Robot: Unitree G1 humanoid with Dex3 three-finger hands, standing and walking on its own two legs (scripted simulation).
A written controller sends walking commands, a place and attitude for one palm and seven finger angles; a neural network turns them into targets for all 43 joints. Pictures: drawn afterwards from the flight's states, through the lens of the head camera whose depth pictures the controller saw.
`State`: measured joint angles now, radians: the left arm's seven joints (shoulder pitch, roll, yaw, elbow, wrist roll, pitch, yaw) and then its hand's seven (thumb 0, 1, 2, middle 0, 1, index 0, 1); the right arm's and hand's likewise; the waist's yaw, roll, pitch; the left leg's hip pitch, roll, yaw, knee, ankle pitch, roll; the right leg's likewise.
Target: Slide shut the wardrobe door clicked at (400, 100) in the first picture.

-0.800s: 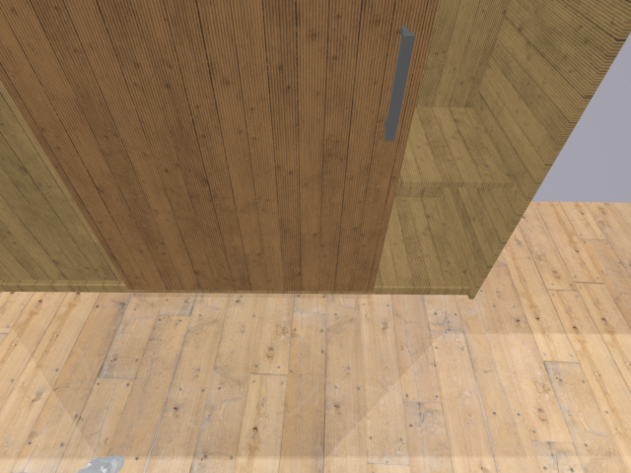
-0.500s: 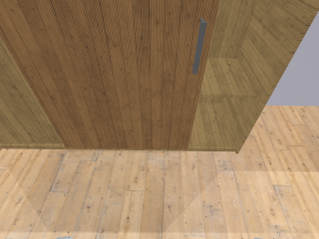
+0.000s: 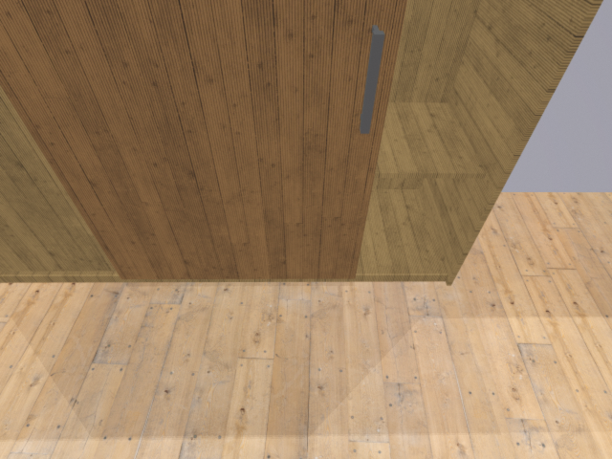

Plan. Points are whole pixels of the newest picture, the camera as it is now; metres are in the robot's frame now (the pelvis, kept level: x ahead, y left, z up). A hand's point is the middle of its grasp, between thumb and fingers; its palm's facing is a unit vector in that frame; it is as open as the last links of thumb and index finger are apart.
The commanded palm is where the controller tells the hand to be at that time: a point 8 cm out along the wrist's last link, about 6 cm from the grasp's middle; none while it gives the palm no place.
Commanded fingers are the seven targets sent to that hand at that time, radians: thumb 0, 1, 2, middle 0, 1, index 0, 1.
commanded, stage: stand and wait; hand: left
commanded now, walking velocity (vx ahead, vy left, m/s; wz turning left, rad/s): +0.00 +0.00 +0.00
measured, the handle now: (369, 82) +0.86 -0.10 +0.09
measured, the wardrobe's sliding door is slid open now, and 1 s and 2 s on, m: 0.38 0.38 0.38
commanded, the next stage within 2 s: look at it before walking up in 0.06 s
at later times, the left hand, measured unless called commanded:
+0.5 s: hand out of the picture +0.09 +0.25 -0.15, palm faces -0.04 -0.94 -0.33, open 7.4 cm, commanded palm none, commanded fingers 0.00 0.90 0.90 -0.20 -0.30 -0.20 -0.30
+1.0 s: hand out of the picture +0.09 +0.22 -0.17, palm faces -0.10 -0.95 -0.30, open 7.4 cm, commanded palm none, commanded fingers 0.00 0.90 0.90 -0.20 -0.30 -0.20 -0.30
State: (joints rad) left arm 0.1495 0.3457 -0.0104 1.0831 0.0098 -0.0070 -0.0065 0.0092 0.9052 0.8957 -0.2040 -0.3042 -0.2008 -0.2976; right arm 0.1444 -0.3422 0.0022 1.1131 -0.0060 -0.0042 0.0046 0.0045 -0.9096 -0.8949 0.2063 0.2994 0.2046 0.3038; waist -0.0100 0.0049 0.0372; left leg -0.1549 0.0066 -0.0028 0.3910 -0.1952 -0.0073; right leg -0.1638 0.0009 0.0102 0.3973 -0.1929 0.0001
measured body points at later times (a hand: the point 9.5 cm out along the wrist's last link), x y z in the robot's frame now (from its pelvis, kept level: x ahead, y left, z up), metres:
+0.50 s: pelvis +0.01 +0.00 +0.00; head +0.02 +0.00 +0.45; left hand +0.10 +0.29 -0.13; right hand +0.09 -0.30 -0.13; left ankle +0.01 +0.12 -0.74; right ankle +0.02 -0.12 -0.74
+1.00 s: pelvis +0.01 +0.00 -0.01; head +0.03 -0.01 +0.44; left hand +0.09 +0.27 -0.15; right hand +0.08 -0.28 -0.15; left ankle +0.01 +0.12 -0.74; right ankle +0.02 -0.12 -0.74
